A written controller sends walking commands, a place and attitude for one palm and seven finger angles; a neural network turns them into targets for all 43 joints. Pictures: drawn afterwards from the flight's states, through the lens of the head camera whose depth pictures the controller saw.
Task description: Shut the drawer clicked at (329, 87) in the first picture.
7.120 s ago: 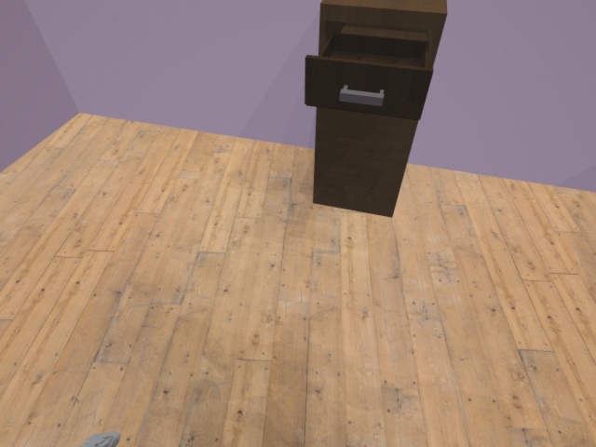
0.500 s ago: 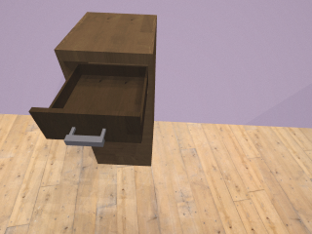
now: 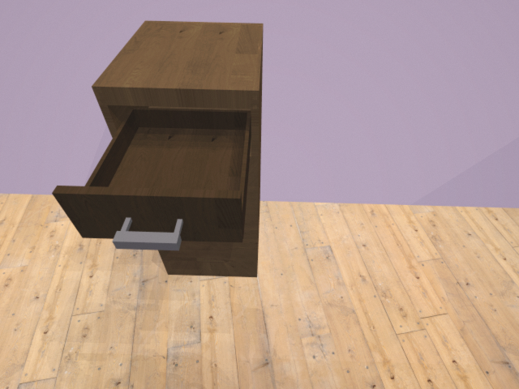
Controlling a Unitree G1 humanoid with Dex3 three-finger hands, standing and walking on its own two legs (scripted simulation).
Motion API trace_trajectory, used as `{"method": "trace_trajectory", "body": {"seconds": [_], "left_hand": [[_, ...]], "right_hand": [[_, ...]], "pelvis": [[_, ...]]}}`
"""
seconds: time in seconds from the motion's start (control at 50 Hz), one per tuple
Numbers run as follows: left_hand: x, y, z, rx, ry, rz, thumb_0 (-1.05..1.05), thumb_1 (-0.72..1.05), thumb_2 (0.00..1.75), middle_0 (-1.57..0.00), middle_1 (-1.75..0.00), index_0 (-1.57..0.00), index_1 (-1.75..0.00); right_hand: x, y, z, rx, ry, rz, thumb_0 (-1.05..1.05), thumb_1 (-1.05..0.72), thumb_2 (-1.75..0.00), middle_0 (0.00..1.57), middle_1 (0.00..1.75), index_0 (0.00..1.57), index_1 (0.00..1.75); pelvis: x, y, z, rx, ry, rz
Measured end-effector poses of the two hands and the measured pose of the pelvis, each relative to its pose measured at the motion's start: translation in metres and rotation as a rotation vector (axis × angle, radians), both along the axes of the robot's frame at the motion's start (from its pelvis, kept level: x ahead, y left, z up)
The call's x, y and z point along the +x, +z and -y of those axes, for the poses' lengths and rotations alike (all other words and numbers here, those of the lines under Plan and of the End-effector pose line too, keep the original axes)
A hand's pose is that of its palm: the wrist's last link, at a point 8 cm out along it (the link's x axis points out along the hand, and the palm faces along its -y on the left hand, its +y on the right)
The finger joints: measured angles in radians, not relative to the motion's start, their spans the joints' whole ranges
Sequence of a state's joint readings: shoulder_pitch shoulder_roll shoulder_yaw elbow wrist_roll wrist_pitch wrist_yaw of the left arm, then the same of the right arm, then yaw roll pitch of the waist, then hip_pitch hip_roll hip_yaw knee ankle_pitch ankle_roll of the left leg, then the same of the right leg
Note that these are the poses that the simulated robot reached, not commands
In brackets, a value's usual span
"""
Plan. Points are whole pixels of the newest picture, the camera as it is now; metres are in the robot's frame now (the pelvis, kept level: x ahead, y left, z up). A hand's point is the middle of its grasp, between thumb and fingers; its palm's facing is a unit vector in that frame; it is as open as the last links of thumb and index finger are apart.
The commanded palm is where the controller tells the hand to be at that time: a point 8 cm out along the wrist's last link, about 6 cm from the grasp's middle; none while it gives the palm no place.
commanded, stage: come to a stop and stand still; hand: left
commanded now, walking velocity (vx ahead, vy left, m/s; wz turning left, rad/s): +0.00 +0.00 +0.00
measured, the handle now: (150, 231) +0.39 +0.24 -0.01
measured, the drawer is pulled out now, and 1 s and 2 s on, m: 0.29 0.29 0.29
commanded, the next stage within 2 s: look again from close up in 0.12 s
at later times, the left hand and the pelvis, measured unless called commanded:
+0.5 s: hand out of the picture +0.02 +0.18 -0.17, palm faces +0.03 -0.97 -0.23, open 7.4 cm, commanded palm none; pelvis +0.01 +0.00 -0.01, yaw +0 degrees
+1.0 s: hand out of the picture +0.01 +0.15 -0.18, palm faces +0.05 -0.98 -0.18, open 7.4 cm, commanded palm none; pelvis +0.02 -0.01 -0.01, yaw +0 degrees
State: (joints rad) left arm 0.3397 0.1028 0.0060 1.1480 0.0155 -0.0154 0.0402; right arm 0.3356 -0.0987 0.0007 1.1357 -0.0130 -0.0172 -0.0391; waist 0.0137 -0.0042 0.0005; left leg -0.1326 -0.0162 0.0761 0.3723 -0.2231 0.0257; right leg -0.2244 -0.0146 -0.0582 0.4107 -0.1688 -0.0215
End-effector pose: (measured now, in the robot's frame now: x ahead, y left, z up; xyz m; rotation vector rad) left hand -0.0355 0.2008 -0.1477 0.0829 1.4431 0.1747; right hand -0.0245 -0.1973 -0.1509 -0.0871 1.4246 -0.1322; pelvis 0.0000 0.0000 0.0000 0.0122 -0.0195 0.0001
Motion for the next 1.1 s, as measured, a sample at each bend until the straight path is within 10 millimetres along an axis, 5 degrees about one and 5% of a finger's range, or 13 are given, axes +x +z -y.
{"method": "trace_trajectory", "body": {"seconds": [0.32,0.64,0.92,1.1], "left_hand": [[0.017,0.000,-0.010,0.039,-0.043,0.024,0.00,0.91,0.90,-0.20,-0.30,-0.20,-0.30],[0.065,0.009,-0.025,0.082,-0.065,0.128,0.01,0.92,0.90,-0.20,-0.30,-0.19,-0.30],[0.045,0.002,-0.009,0.044,-0.047,0.058,0.01,0.92,0.90,-0.20,-0.30,-0.19,-0.30],[0.032,-0.011,-0.003,-0.004,0.012,0.003,0.00,0.91,0.90,-0.20,-0.30,-0.20,-0.30]], "right_hand": [[0.023,-0.004,0.020,-0.023,0.028,0.045,0.01,-0.90,-0.89,0.20,0.30,0.20,0.30],[0.028,-0.010,0.009,0.016,0.047,0.053,0.01,-0.91,-0.89,0.20,0.30,0.20,0.30],[0.018,-0.006,0.024,-0.012,0.050,-0.016,0.01,-0.91,-0.89,0.20,0.30,0.20,0.30],[0.023,-0.006,0.023,-0.035,0.054,-0.061,0.01,-0.91,-0.89,0.20,0.30,0.20,0.30]], "pelvis": [[0.005,-0.005,0.002,-0.012,0.002,-0.008],[0.016,-0.005,0.001,0.003,0.003,0.011],[0.018,-0.005,0.009,0.004,0.004,0.012],[0.036,-0.012,0.004,-0.020,0.014,-0.005]]}}
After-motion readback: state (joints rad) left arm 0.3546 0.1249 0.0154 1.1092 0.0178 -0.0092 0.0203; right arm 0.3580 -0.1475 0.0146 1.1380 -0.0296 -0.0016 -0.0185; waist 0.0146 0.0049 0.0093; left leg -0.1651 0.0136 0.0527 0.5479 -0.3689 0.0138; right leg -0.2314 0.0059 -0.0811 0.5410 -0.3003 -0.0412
